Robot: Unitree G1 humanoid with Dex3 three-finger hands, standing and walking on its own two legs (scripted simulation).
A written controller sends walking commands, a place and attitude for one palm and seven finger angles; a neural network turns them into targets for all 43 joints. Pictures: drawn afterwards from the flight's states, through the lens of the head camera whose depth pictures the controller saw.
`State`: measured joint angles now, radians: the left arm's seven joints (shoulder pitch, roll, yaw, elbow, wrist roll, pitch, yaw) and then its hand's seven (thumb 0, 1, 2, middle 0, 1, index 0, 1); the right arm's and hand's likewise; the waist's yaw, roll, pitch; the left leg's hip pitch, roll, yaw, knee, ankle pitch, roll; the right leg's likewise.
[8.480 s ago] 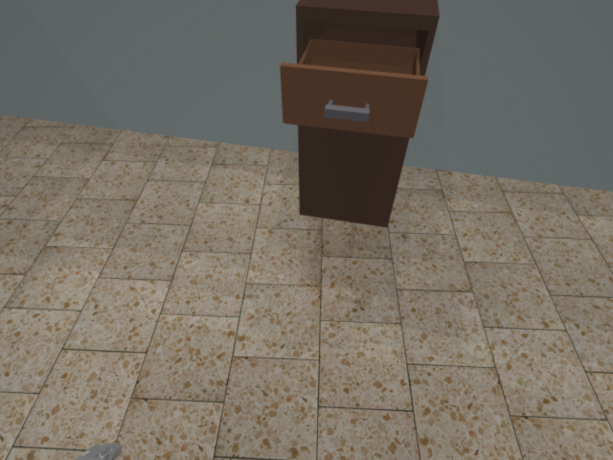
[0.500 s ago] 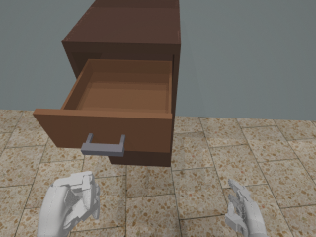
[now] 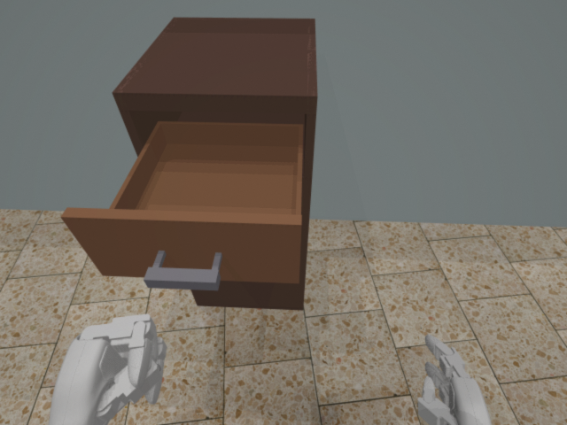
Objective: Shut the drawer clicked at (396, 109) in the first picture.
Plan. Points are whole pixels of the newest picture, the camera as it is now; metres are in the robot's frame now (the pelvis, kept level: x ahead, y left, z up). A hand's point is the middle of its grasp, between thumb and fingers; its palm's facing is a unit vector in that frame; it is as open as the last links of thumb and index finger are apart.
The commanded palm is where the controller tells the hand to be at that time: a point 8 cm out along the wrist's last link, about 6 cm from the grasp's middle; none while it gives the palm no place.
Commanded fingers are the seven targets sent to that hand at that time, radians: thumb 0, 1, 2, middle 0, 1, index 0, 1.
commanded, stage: raise the hand and make a fist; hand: left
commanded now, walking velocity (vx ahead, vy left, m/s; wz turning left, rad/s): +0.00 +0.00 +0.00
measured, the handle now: (186, 267) +0.34 +0.19 +0.02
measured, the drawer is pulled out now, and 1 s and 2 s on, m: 0.30 0.30 0.29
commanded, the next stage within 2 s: bring the fist close to the handle in 0.06 s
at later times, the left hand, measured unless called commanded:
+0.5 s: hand (172, 360) +0.18 +0.15 +0.09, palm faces +0.04 -1.00 -0.04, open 3.3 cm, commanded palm +0.15 +0.20 +0.09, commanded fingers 0.00 0.90 0.90 -1.40 -1.60 -1.40 -1.60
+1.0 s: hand (196, 337) +0.23 +0.14 +0.03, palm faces +0.01 -1.00 -0.04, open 3.3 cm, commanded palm +0.21 +0.20 +0.04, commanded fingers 0.00 0.90 0.90 -1.40 -1.60 -1.40 -1.60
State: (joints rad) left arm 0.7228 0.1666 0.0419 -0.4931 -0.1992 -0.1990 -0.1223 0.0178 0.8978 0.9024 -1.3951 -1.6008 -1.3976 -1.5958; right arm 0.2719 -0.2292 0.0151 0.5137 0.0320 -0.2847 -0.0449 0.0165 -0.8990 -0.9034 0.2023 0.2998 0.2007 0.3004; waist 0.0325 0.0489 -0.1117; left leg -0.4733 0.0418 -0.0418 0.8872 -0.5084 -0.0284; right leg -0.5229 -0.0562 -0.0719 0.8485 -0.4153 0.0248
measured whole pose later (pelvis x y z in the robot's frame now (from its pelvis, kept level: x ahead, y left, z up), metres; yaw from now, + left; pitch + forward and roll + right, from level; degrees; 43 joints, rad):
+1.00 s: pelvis -0.02 +0.00 -0.03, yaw +0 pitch +13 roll -1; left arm 0.35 0.15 0.03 -0.09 -0.15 -0.34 -0.08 0.02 0.90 0.90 -1.40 -1.60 -1.40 -1.60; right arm 0.25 -0.24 0.02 0.52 -0.01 -0.21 -0.02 0.01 -0.90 -0.90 0.20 0.30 0.20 0.30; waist -0.01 0.03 -0.11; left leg -0.73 0.03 -0.04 1.05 -0.55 -0.03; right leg -0.79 -0.06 -0.06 1.01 -0.45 0.02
